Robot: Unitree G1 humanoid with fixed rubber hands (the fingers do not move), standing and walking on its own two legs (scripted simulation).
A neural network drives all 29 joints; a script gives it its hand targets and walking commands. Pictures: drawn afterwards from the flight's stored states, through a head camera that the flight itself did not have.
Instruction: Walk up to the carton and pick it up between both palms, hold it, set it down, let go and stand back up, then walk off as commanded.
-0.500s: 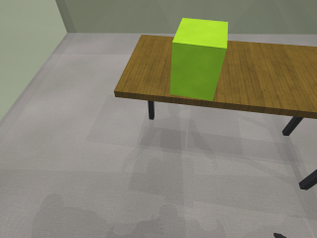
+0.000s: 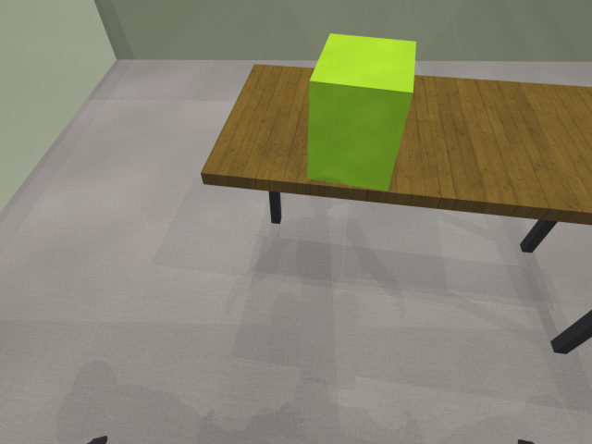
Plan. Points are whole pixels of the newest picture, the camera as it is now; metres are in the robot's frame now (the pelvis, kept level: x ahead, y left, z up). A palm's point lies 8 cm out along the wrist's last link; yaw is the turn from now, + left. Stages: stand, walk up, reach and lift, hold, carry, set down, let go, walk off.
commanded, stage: stand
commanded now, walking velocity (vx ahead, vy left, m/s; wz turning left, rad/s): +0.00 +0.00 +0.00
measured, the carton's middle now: (359, 113) +0.74 -0.13 +0.04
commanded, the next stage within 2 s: none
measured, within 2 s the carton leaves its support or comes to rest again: neither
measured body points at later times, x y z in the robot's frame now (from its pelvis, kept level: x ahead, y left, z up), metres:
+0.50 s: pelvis +0.01 +0.00 +0.00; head +0.02 +0.00 +0.45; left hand +0.11 +0.32 -0.12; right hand +0.11 -0.31 -0.13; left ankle +0.03 +0.14 -0.75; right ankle -0.03 -0.13 -0.75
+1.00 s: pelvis +0.00 +0.00 +0.00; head +0.02 +0.00 +0.45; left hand +0.09 +0.32 -0.12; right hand +0.08 -0.31 -0.13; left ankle +0.03 +0.14 -0.75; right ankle -0.03 -0.13 -0.75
